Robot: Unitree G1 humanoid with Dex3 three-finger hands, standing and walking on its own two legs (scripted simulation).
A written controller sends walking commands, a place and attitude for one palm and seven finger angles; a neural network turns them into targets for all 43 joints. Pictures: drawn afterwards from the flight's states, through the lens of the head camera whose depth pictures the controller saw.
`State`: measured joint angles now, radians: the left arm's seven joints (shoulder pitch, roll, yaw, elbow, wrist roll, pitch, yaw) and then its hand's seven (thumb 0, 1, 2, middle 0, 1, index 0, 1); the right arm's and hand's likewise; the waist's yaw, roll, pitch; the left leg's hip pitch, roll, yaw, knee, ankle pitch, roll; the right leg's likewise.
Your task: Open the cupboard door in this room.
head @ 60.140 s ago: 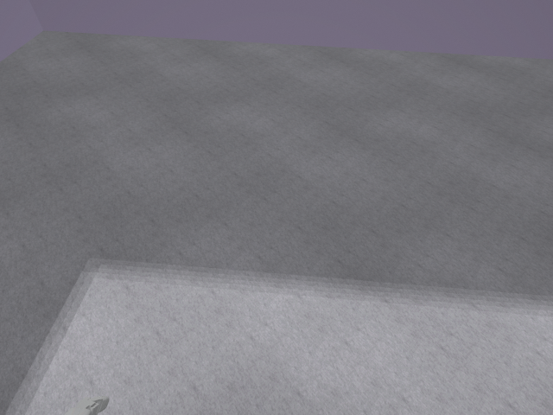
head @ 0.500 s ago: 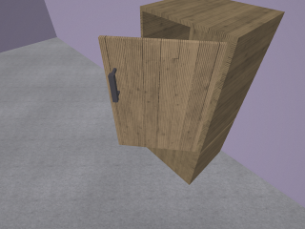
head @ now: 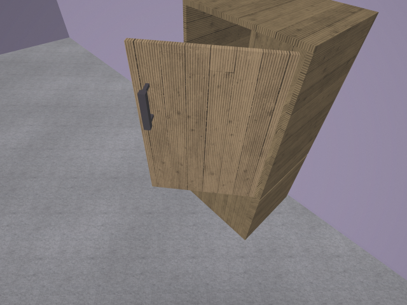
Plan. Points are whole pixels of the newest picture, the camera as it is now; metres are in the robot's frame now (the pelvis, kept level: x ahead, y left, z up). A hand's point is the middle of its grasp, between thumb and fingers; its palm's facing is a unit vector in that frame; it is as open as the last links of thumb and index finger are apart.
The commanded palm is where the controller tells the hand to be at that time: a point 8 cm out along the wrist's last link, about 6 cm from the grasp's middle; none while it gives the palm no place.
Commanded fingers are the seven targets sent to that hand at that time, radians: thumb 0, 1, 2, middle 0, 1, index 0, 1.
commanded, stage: look again from close up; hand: left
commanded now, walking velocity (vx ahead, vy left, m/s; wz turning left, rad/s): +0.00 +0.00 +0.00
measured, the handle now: (147, 106) +0.60 +0.20 +0.06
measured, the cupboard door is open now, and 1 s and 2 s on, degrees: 40 40 40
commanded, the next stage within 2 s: shuffle to correct the standing spot in 0.50 s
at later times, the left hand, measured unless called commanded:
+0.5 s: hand out of the picture -0.01 +0.15 -0.18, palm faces +0.06 -0.99 -0.15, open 7.4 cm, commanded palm none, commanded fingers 0.00 0.90 0.90 -0.20 -0.30 -0.20 -0.30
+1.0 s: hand out of the picture +0.01 +0.19 -0.19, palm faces +0.02 -0.98 -0.18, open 7.4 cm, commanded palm none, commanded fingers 0.00 0.90 0.90 -0.20 -0.30 -0.20 -0.30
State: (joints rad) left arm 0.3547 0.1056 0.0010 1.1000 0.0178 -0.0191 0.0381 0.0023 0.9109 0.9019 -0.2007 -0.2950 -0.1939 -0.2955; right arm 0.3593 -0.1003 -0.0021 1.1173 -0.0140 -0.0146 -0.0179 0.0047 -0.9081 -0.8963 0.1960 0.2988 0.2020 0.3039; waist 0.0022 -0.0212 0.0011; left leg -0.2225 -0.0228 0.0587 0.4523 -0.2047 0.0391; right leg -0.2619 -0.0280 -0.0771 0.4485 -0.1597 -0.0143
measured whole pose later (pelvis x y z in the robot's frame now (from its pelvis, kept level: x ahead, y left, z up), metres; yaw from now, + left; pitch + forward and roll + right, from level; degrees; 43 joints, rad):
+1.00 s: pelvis +0.04 +0.03 -0.01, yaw +0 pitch -1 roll -1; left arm 0.36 0.13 0.00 1.10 0.02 -0.01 0.04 0.00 0.91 0.90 -0.20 -0.30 -0.20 -0.30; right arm 0.37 -0.14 0.00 1.04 -0.03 -0.02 -0.01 0.01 -0.91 -0.90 0.19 0.30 0.20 0.30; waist -0.01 0.01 0.00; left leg -0.24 -0.03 0.07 0.58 -0.34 0.08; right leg -0.27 -0.04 -0.06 0.56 -0.28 -0.01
